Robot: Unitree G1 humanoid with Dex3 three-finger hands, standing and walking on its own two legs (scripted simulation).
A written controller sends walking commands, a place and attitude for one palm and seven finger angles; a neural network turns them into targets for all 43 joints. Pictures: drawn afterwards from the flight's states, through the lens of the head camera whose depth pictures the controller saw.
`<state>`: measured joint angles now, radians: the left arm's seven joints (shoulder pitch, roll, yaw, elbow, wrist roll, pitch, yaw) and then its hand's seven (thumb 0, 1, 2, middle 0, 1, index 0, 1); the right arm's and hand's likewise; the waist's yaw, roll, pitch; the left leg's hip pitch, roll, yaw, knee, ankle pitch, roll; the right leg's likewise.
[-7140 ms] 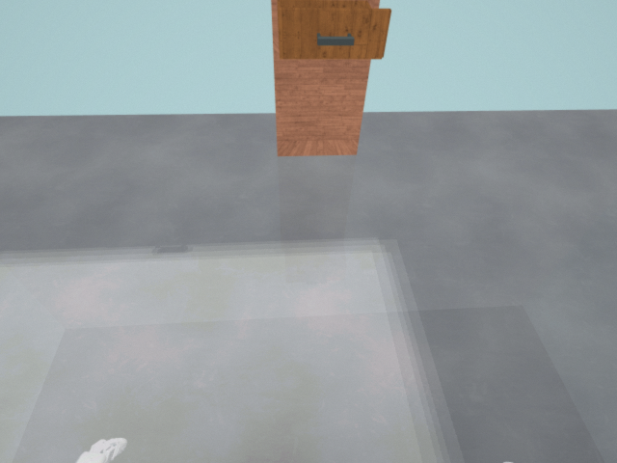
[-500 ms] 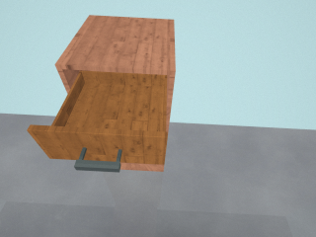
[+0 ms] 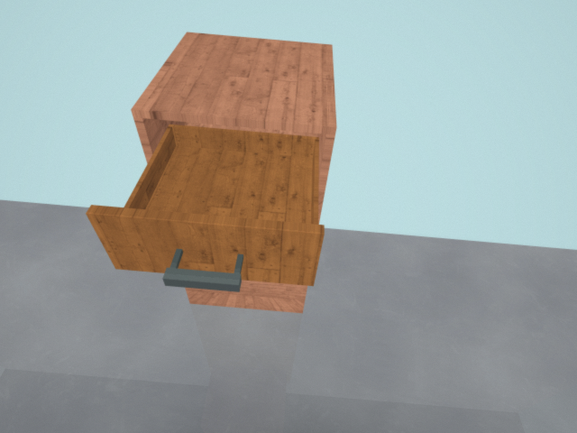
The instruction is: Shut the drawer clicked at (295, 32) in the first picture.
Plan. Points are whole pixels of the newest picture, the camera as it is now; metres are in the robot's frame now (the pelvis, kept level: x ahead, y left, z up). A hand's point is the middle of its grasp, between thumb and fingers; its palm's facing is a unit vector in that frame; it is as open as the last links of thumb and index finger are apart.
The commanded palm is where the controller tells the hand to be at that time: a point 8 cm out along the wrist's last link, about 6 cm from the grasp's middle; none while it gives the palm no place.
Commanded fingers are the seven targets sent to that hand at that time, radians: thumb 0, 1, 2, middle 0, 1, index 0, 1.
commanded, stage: come to a stop and stand still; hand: left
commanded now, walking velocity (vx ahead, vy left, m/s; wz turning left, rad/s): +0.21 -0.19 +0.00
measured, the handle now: (206, 268) +0.38 +0.17 -0.04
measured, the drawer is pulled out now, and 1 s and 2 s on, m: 0.28 0.28 0.28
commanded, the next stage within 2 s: look again from close up in 0.78 s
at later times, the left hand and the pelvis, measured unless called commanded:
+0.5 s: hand out of the picture -0.01 +0.10 -0.17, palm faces +0.03 -0.98 -0.19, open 7.3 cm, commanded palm none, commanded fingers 0.00 0.90 0.90 -0.20 -0.30 -0.20 -0.30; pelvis +0.00 -0.06 +0.00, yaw +0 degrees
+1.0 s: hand out of the picture -0.03 +0.11 -0.17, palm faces +0.01 -0.98 -0.19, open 7.4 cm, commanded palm none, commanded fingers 0.00 0.90 0.90 -0.20 -0.30 -0.20 -0.30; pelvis -0.01 -0.05 +0.00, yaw -2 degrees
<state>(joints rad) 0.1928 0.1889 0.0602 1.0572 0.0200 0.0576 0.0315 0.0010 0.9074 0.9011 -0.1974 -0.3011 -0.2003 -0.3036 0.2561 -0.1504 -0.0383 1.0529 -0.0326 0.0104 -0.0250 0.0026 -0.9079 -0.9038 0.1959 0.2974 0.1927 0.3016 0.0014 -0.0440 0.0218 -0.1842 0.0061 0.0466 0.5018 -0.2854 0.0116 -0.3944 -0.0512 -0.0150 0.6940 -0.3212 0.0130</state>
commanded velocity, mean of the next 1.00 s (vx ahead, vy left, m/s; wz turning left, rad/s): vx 0.02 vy -0.02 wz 0.00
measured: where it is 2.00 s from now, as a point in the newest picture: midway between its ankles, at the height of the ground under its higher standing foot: outside the picture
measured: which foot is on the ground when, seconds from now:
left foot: down 0.00-1.00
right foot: up 0.00-0.28, down 0.30-1.00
